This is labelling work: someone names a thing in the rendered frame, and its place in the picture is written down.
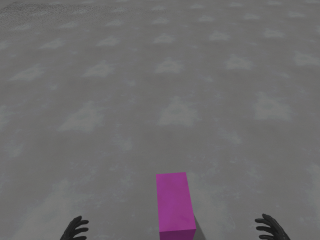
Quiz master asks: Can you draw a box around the right robot hand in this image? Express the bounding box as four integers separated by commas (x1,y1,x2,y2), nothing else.
255,213,290,240

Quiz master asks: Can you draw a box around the left robot hand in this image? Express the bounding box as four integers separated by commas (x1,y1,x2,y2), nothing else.
60,215,89,240

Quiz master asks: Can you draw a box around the carton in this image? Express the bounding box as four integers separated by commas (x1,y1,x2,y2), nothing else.
156,172,196,240

